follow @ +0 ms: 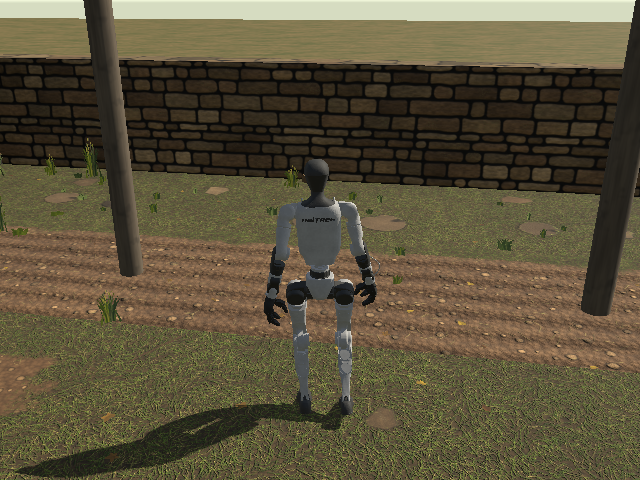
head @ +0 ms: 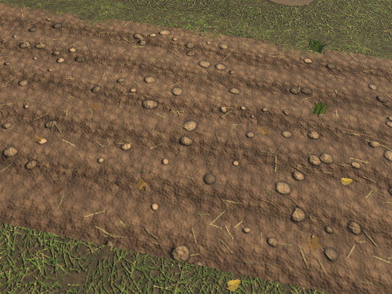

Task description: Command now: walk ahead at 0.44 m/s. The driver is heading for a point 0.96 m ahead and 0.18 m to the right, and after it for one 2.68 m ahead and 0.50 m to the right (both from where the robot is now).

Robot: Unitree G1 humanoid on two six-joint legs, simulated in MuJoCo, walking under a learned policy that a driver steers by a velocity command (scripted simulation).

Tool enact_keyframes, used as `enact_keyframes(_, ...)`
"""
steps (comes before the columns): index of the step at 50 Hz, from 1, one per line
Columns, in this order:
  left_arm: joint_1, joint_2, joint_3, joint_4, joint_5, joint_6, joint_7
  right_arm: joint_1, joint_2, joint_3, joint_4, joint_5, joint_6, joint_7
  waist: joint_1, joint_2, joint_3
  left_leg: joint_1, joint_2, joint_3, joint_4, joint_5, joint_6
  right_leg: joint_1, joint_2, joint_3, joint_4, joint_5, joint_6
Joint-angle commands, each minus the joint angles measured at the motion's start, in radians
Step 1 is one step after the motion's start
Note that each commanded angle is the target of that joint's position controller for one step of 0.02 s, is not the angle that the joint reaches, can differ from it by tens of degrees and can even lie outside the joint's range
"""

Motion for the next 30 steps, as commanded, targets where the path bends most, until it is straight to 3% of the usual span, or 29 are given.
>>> enact_keyframes(1, -0.122, 0.051, 0.011, -0.107, 0.002, -0.028, -0.026, 0.148, -0.114, -0.02, 0.007, 0.0, -0.007, 0.0, -0.046, 0.081, 0.125, 0.223, 0.319, -0.434, -0.348, -0.147, 0.138, -0.458, -0.071, 0.024, 0.198, 0.106, -0.023)
enact_keyframes(3, -0.125, 0.052, 0.015, -0.107, 0.011, -0.014, -0.034, 0.161, -0.076, -0.005, 0.02, 0.005, -0.022, -0.006, -0.022, 0.097, 0.109, 0.214, 0.262, -0.313, -0.355, 0.085, 0.119, -0.423, -0.073, -0.005, 0.163, 0.16, 0.002)
enact_keyframes(6, -0.21, 0.038, 0.014, -0.145, 0.011, 0.0, -0.039, 0.244, -0.073, 0.003, 0.059, 0.012, -0.032, -0.014, -0.02, 0.103, 0.103, 0.243, 0.244, -0.216, -0.328, 0.4, 0.127, -0.46, -0.06, -0.046, 0.106, 0.212, 0.029)
enact_keyframes(10, -0.407, 0.01, -0.008, -0.227, -0.001, 0.002, -0.044, 0.255, -0.074, 0.01, 0.066, 0.011, -0.034, -0.014, -0.041, 0.118, 0.139, 0.161, 0.202, -0.129, -0.34, 0.494, 0.119, -0.361, -0.025, -0.095, -0.164, 0.329, 0.036)
enact_keyframes(13, -0.454, 0.032, -0.008, -0.255, -0.006, 0.005, -0.038, 0.277, -0.099, 0.006, 0.08, 0.012, -0.037, -0.017, -0.043, 0.127, 0.136, 0.184, 0.231, -0.121, -0.332, 0.581, 0.112, -0.253, 0.003, -0.115, -0.279, 0.361, 0.002)
enact_keyframes(15, -0.408, 0.059, 0.003, -0.25, -0.005, 0.001, -0.027, 0.261, -0.114, 0.003, 0.083, 0.011, -0.037, -0.02, -0.008, 0.118, 0.105, 0.246, 0.247, -0.102, -0.242, 0.798, 0.096, -0.172, 0.032, -0.116, -0.312, 0.327, -0.034)
enact_keyframes(17, -0.198, 0.096, 0.025, -0.184, -0.002, -0.011, -0.012, 0.24, -0.133, -0.002, 0.084, 0.007, -0.027, -0.023, 0.084, 0.103, -0.009, 0.266, 0.223, -0.066, 0.029, 0.955, 0.069, 0.055, 0.085, -0.129, -0.378, 0.299, -0.072)
enact_keyframes(18, -0.05, 0.135, 0.043, -0.137, 0.011, -0.019, -0.001, 0.244, -0.127, 0.0, 0.079, 0.008, -0.023, -0.021, 0.136, 0.081, -0.09, 0.147, 0.187, -0.047, 0.243, 0.801, 0.055, 0.269, 0.04, -0.082, -0.402, 0.281, -0.095)
enact_keyframes(19, 0.082, 0.236, 0.068, -0.123, 0.035, -0.022, 0.008, 0.294, -0.056, 0.016, 0.048, 0.024, -0.019, -0.013, 0.144, -0.065, -0.22, -0.092, 0.101, 0.003, 0.597, 0.371, 0.031, 0.51, -0.234, 0.258, -0.432, 0.117, -0.162)
enact_keyframes(20, 0.058, 0.258, 0.073, -0.127, 0.015, -0.009, -0.005, 0.367, -0.032, 0.009, 0.052, 0.043, -0.017, -0.006, 0.089, -0.191, -0.307, -0.316, -0.058, -0.069, 0.894, -0.24, 0.016, 0.592, -0.41, 0.727, -0.62, 0.057, -0.275)
enact_keyframes(21, -0.072, 0.22, 0.064, -0.148, -0.013, -0.003, -0.01, 0.281, -0.091, -0.006, 0.032, 0.023, -0.011, -0.008, 0.047, -0.064, -0.169, -0.396, 0.022, -0.141, 0.931, -0.154, 0.032, 0.462, -0.364, 0.634, -0.655, -0.034, -0.251)
enact_keyframes(22, -0.157, 0.145, 0.043, -0.165, -0.019, -0.009, -0.013, 0.19, -0.09, -0.006, 0.008, 0.013, -0.015, -0.003, 0.033, -0.003, -0.044, -0.408, 0.064, -0.135, 0.881, -0.072, 0.035, 0.311, -0.327, 0.488, -0.682, -0.01, -0.224)
enact_keyframes(23, -0.192, 0.103, 0.03, -0.162, -0.014, -0.018, -0.013, 0.164, -0.068, -0.005, 0.004, 0.011, -0.015, -0.001, -0.001, 0.028, 0.023, -0.368, 0.099, -0.132, 0.809, -0.031, 0.035, 0.195, -0.28, 0.384, -0.717, 0.088, -0.189)
enact_keyframes(25, -0.177, 0.06, 0.014, -0.134, -0.012, -0.034, -0.004, 0.19, -0.038, -0.004, 0.014, -0.013, 0.01, 0.008, -0.052, 0.007, 0.044, -0.272, 0.13, -0.132, 0.716, -0.01, 0.018, 0.081, -0.212, 0.246, -0.743, 0.234, -0.146)
enact_keyframes(27, -0.118, 0.072, 0.014, -0.109, -0.013, -0.05, -0.002, 0.183, -0.026, -0.005, 0.01, -0.015, 0.028, 0.016, -0.063, 0.001, 0.043, -0.271, 0.132, -0.11, 0.673, 0.008, 0.004, 0.071, -0.193, 0.186, -0.755, 0.341, -0.15)
enact_keyframes(29, -0.08, 0.095, 0.015, -0.096, -0.019, -0.053, -0.002, 0.087, -0.036, -0.007, -0.028, -0.019, 0.037, 0.02, -0.057, -0.003, 0.073, -0.339, 0.15, -0.087, 0.594, 0.069, -0.02, 0.075, -0.171, 0.164, -0.784, 0.346, -0.158)
enact_keyframes(30, -0.065, 0.096, 0.013, -0.094, -0.02, -0.052, -0.001, 0.04, -0.043, -0.008, -0.046, -0.018, 0.039, 0.019, -0.051, 0.004, 0.094, -0.37, 0.15, -0.074, 0.546, 0.099, -0.037, 0.083, -0.167, 0.154, -0.784, 0.436, -0.161)
Velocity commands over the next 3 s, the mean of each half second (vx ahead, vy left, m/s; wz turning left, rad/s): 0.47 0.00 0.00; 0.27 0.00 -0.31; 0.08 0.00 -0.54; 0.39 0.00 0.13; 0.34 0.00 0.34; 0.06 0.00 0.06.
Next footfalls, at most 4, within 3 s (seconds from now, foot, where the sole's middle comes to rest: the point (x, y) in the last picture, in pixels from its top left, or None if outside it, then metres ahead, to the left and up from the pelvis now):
0.36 right None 0.37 -0.09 -0.77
0.88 left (183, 269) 0.60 0.06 -0.77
1.34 right None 0.45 -0.12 -0.77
1.88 left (207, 238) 0.72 -0.02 -0.77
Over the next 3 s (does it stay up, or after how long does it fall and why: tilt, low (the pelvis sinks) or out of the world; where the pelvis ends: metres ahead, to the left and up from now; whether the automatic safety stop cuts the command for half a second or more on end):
stays up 0.95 -0.14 0.01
